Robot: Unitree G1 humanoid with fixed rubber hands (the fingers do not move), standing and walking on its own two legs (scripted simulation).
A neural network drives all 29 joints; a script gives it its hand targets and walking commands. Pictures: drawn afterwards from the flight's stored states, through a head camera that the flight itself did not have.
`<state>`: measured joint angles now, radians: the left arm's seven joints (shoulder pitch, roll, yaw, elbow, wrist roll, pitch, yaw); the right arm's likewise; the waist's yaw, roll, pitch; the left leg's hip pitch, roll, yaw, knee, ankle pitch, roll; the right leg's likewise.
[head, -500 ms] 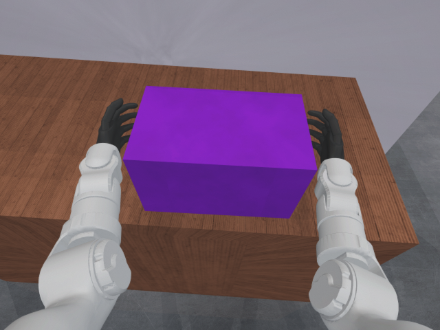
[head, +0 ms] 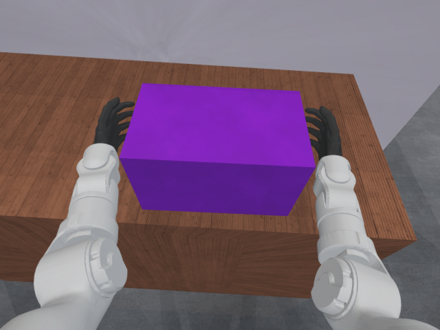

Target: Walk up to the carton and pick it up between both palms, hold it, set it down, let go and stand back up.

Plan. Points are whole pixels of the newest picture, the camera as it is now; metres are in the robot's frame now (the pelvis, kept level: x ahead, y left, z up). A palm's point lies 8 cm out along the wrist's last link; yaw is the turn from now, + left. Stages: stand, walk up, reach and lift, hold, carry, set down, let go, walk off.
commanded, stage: set down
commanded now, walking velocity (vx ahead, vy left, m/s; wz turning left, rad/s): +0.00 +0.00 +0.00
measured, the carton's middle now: (218, 152) +0.46 +0.01 +0.03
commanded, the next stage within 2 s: none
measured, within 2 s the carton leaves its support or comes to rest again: neither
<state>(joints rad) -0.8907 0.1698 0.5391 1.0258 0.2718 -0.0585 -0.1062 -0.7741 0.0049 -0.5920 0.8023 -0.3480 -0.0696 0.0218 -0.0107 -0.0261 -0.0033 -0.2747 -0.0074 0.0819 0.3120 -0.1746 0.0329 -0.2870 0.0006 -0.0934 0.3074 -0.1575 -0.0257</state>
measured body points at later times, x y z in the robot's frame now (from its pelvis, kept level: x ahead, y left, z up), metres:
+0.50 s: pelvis -0.02 -0.01 -0.02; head +0.06 +0.01 +0.42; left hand +0.45 +0.24 +0.06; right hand +0.44 -0.24 +0.07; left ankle -0.02 +0.10 -0.75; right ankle -0.01 -0.10 -0.75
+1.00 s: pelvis -0.04 -0.02 -0.03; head +0.04 +0.00 +0.41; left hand +0.45 +0.26 +0.12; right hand +0.45 -0.25 +0.12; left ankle -0.02 +0.10 -0.75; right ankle -0.01 -0.10 -0.75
